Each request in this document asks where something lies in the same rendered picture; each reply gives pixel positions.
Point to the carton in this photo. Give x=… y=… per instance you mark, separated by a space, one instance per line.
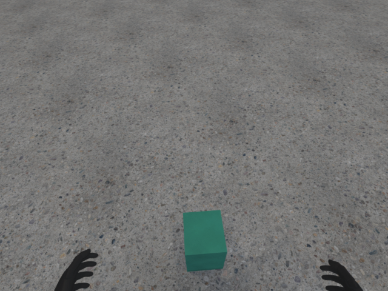
x=204 y=240

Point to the right robot hand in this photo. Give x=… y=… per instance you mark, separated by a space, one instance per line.
x=344 y=278

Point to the left robot hand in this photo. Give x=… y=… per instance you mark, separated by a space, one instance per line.
x=71 y=275

